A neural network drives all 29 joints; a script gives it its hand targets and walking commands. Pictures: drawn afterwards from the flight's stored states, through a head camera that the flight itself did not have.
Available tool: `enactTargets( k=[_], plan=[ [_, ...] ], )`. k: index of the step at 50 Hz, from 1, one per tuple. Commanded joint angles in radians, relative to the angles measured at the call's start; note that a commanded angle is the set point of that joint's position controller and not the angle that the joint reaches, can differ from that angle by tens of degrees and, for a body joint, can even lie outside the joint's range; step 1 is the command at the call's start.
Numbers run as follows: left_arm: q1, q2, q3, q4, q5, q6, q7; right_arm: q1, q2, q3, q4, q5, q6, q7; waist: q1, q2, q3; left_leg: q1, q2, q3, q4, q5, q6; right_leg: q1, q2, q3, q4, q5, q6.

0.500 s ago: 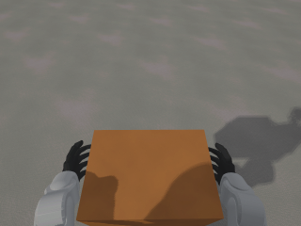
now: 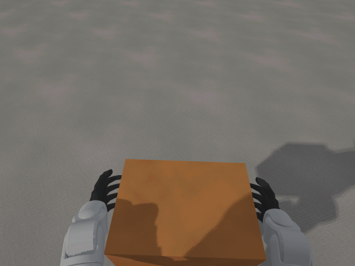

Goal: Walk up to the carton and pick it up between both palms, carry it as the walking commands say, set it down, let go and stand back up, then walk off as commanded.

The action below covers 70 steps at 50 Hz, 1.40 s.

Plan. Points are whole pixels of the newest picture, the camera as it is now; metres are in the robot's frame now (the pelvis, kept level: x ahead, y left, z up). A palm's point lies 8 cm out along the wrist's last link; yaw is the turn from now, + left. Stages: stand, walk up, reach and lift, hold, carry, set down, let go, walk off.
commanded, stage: carry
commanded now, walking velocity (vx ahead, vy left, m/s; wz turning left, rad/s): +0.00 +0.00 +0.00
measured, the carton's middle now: (182, 222) +0.25 -0.01 -0.06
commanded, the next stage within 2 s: none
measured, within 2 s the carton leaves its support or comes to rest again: neither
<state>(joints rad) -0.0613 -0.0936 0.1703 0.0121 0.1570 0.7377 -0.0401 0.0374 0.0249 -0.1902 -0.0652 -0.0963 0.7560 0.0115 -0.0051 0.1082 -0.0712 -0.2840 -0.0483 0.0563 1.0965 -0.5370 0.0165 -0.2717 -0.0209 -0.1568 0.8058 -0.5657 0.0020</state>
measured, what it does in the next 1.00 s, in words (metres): walks ahead: left foot, then right foot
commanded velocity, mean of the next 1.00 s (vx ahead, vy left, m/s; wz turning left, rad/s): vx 0.00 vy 0.00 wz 0.00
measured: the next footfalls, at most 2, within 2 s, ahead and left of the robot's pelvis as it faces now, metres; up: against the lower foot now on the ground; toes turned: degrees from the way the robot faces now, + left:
left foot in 0.12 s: +0.12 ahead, +0.10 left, +0.00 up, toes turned -1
right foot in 0.40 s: +0.27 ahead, -0.05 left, +0.00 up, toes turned -7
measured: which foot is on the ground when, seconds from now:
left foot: up 0.00-0.10, down 0.12-0.42, up 0.44-0.58, down 0.60-0.90, up 0.92-1.00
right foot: down 0.00-0.12, up 0.14-0.38, down 0.40-0.62, up 0.64-0.86, down 0.88-1.00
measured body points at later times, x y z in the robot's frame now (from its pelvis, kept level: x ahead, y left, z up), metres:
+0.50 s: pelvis +0.29 +0.05 +0.00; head +0.32 +0.05 +0.45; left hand +0.57 +0.23 +0.02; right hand +0.55 -0.14 +0.00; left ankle +0.14 +0.12 -0.61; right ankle +0.23 -0.04 -0.69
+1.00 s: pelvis +0.59 +0.09 +0.01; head +0.60 +0.08 +0.46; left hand +0.86 +0.27 +0.03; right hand +0.85 -0.11 +0.02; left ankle +0.48 +0.18 -0.64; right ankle +0.52 +0.00 -0.69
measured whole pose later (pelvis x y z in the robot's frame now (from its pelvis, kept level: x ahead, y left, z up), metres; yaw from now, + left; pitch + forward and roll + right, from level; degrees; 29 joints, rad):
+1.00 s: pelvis +0.59 +0.09 +0.01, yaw +2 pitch +3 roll +0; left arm -0.05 -0.11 0.17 0.00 0.18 0.66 -0.02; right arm 0.00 0.00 -0.18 -0.04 -0.07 0.69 0.01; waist -0.01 0.03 -0.02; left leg -0.39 -0.06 0.00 1.11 -0.65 0.00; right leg -0.30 -0.02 -0.13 0.77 -0.52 -0.04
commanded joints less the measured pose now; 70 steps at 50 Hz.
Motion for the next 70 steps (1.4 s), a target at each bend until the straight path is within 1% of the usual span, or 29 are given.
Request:
enactTargets(
  k=[1, 4, 6, 7, 8, 15, 19, 20, 22, 25, 28, 30, 31, 32, 33, 36, 43, 44, 46, 50, 53, 55, 56, 59, 63, 64, 65, 66, 70],
  plan=[
    [-0.283, -0.636, -0.563, -0.134, -0.181, -0.075, -0.095, -0.611, 0.650, 0.725, -0.247, 0.256, -0.102, 0.166, 0.099, -0.438, -0.154, -0.803, 0.037, -0.221, 0.311, -0.415, -0.050, 0.714, -0.354, 0.571, -0.187, 1.803, -0.239],
    [-0.468, -0.649, -0.655, -0.314, -0.243, -0.097, -0.096, -0.522, 0.702, 0.658, -0.171, 0.226, -0.125, 0.164, 0.041, -0.182, -0.226, -0.424, 0.085, -0.112, -0.446, -0.058, -0.010, 0.501, -0.283, 0.256, -0.060, 1.457, -0.098],
    [-0.542, -0.621, -0.716, -0.368, -0.291, -0.111, -0.110, -0.466, 0.722, 0.611, -0.130, 0.178, -0.137, 0.167, -0.021, -0.013, -0.366, 0.293, 0.060, -0.109, -0.608, 0.976, 0.030, 0.033, -0.139, 0.041, 0.236, 0.897, 0.008],
    [-0.567, -0.599, -0.734, -0.372, -0.300, -0.110, -0.114, -0.471, 0.702, 0.584, -0.100, 0.169, -0.144, 0.166, -0.002, 0.305, -0.368, 0.454, 0.336, -0.508, -0.602, 1.813, 0.181, -0.234, 0.061, 0.074, 0.513, 0.016, 0.049],
    [-0.578, -0.568, -0.708, -0.333, -0.305, -0.110, -0.125, -0.406, 0.666, 0.541, -0.070, 0.142, -0.142, 0.156, -0.010, 0.282, -0.397, 0.450, 0.339, -0.495, -0.528, 1.972, 0.260, -0.193, 0.032, 0.194, 0.517, -0.041, 0.023],
    [-0.420, -0.612, -0.624, -0.203, -0.261, -0.131, -0.147, -0.494, 0.660, 0.667, -0.208, 0.189, -0.162, 0.144, -0.026, 0.018, -0.216, 0.609, 0.259, -0.370, -0.511, 1.801, 0.176, -0.491, 0.018, 0.094, 0.220, -0.009, -0.015],
    [-0.330, -0.598, -0.590, -0.216, -0.237, -0.125, -0.135, -0.523, 0.664, 0.724, -0.256, 0.227, -0.146, 0.151, 0.022, -0.061, -0.291, 0.351, 0.169, -0.158, -0.364, 1.852, 0.072, -0.021, 0.097, -0.051, -0.141, 0.347, -0.028],
    [-0.313, -0.596, -0.573, -0.198, -0.217, -0.122, -0.133, -0.521, 0.647, 0.714, -0.225, 0.224, -0.140, 0.152, 0.051, -0.097, -0.360, 0.210, 0.146, -0.105, -0.171, 1.704, 0.025, 0.203, 0.044, 0.029, -0.230, 0.612, -0.090],
    [-0.253, -0.599, -0.548, -0.119, -0.170, -0.120, -0.118, -0.612, 0.630, 0.754, -0.284, 0.244, -0.139, 0.170, 0.094, -0.600, -0.420, -0.448, -0.079, -0.053, 0.437, -0.064, -0.104, 0.774, -0.352, 0.553, -0.150, 2.169, -0.408],
    [-0.330, -0.612, -0.584, -0.211, -0.186, -0.114, -0.099, -0.589, 0.661, 0.714, -0.214, 0.258, -0.130, 0.181, 0.085, -0.256, -0.237, -0.791, 0.041, -0.218, 0.257, -0.314, -0.023, 0.743, -0.346, 0.618, -0.169, 1.678, -0.287],
    [-0.492, -0.609, -0.658, -0.335, -0.238, -0.126, -0.107, -0.481, 0.675, 0.626, -0.115, 0.200, -0.145, 0.178, 0.057, -0.153, -0.267, -0.478, 0.066, -0.097, -0.332, -0.037, -0.012, 0.543, -0.277, 0.333, -0.127, 1.453, -0.157],
    [-0.496, -0.590, -0.677, -0.319, -0.264, -0.120, -0.122, -0.415, 0.688, 0.588, -0.074, 0.151, -0.141, 0.174, -0.001, -0.163, -0.344, 0.117, -0.028, 0.042, -0.590, 0.548, 0.011, 0.195, -0.174, 0.098, 0.013, 1.280, -0.062],
    [-0.515, -0.572, -0.688, -0.305, -0.270, -0.120, -0.128, -0.425, 0.678, 0.567, -0.052, 0.136, -0.147, 0.174, -0.010, -0.022, -0.400, 0.348, 0.125, -0.159, -0.549, 1.098, 0.090, -0.021, -0.102, 0.064, 0.202, 0.850, -0.011],
    [-0.536, -0.572, -0.717, -0.313, -0.294, -0.117, -0.136, -0.410, 0.665, 0.543, -0.043, 0.127, -0.151, 0.165, -0.015, 0.315, -0.395, 0.470, 0.361, -0.513, -0.551, 1.959, 0.272, -0.224, 0.093, 0.084, 0.544, 0.054, 0.035],
    [-0.523, -0.587, -0.722, -0.290, -0.304, -0.108, -0.147, -0.352, 0.674, 0.536, -0.047, 0.113, -0.135, 0.157, -0.019, 0.264, -0.415, 0.482, 0.361, -0.488, -0.514, 1.995, 0.294, -0.242, 0.056, 0.205, 0.534, -0.059, 0.006],
    [-0.499, -0.625, -0.684, -0.256, -0.307, -0.103, -0.162, -0.416, 0.685, 0.590, -0.118, 0.127, -0.129, 0.147, -0.034, 0.047, -0.245, 0.501, 0.315, -0.472, -0.538, 1.664, 0.291, -0.471, 0.031, 0.195, 0.429, -0.060, -0.002],
    [-0.370, -0.634, -0.596, -0.189, -0.239, -0.119, -0.151, -0.542, 0.702, 0.708, -0.214, 0.210, -0.134, 0.161, 0.019, -0.019, -0.305, 0.299, 0.186, -0.142, -0.399, 1.675, 0.110, 0.014, 0.066, -0.013, -0.220, 0.365, -0.026],
    [-0.353, -0.630, -0.586, -0.197, -0.226, -0.117, -0.151, -0.532, 0.693, 0.715, -0.208, 0.217, -0.129, 0.164, 0.035, -0.100, -0.398, 0.136, 0.141, -0.087, -0.238, 1.441, 0.059, 0.280, 0.001, 0.060, -0.257, 0.827, -0.077],
    [-0.293, -0.636, -0.550, -0.098, -0.164, -0.117, -0.134, -0.632, 0.678, 0.756, -0.241, 0.237, -0.124, 0.181, 0.076, -0.567, -0.425, -0.390, -0.049, -0.042, 0.233, -0.044, -0.074, 0.716, -0.346, 0.504, -0.162, 2.180, -0.354],
    [-0.423, -0.631, -0.580, -0.203, -0.172, -0.114, -0.115, -0.608, 0.686, 0.697, -0.137, 0.235, -0.123, 0.193, 0.062, -0.248, -0.246, -0.574, 0.054, -0.098, -0.267, -0.153, -0.021, 0.663, -0.288, 0.421, -0.152, 1.707, -0.196],
    [-0.460, -0.627, -0.631, -0.250, -0.215, -0.115, -0.130, -0.477, 0.719, 0.630, -0.069, 0.181, -0.127, 0.197, 0.003, -0.201, -0.387, 0.094, -0.005, 0.025, -0.638, 0.516, 0.010, 0.301, -0.186, 0.125, -0.008, 1.453, -0.066],
    [-0.565, -0.604, -0.680, -0.286, -0.254, -0.120, -0.141, -0.449, 0.713, 0.582, -0.013, 0.159, -0.139, 0.195, -0.028, 0.275, -0.397, 0.524, 0.320, -0.378, -0.513, 1.978, 0.241, -0.248, 0.044, 0.068, 0.408, 0.173, 0.032],
    [-0.570, -0.622, -0.698, -0.293, -0.268, -0.115, -0.148, -0.408, 0.727, 0.576, -0.026, 0.148, -0.126, 0.187, -0.030, 0.264, -0.358, 0.564, 0.352, -0.403, -0.522, 2.050, 0.264, -0.358, 0.046, 0.137, 0.408, -0.083, 0.001],
    [-0.510, -0.623, -0.653, -0.227, -0.268, -0.099, -0.161, -0.425, 0.689, 0.582, -0.070, 0.128, -0.113, 0.167, -0.037, 0.055, -0.193, 0.598, 0.303, -0.370, -0.516, 1.780, 0.230, -0.558, 0.031, 0.111, 0.228, -0.103, -0.014],
    [-0.445, -0.629, -0.597, -0.160, -0.249, -0.101, -0.162, -0.547, 0.678, 0.649, -0.172, 0.169, -0.116, 0.157, 0.006, 0.021, -0.259, 0.382, 0.210, -0.113, -0.401, 1.763, 0.104, -0.116, 0.068, -0.021, -0.220, 0.259, -0.013],
    [-0.427, -0.643, -0.588, -0.143, -0.237, -0.098, -0.163, -0.552, 0.676, 0.653, -0.166, 0.173, -0.113, 0.155, 0.029, -0.039, -0.336, 0.218, 0.176, -0.055, -0.249, 1.629, 0.059, 0.148, 0.047, 0.005, -0.288, 0.611, -0.042],
    [-0.375, -0.633, -0.563, -0.108, -0.216, -0.103, -0.161, -0.573, 0.659, 0.665, -0.182, 0.180, -0.112, 0.160, 0.054, -0.252, -0.411, -0.052, 0.076, -0.010, 0.037, 1.056, -0.018, 0.431, -0.137, 0.237, -0.209, 1.450, -0.168],
    [-0.350, -0.654, -0.551, -0.038, -0.181, -0.105, -0.150, -0.648, 0.671, 0.709, -0.215, 0.202, -0.115, 0.170, 0.071, -0.567, -0.363, -0.383, -0.054, -0.006, 0.257, 0.022, -0.074, 0.641, -0.312, 0.473, -0.180, 2.141, -0.326],
    [-0.457, -0.652, -0.587, -0.168, -0.195, -0.118, -0.125, -0.635, 0.693, 0.686, -0.133, 0.222, -0.127, 0.187, 0.070, -0.265, -0.191, -0.703, 0.039, -0.084, -0.145, -0.211, -0.016, 0.719, -0.286, 0.462, -0.147, 1.802, -0.202]
  ],
)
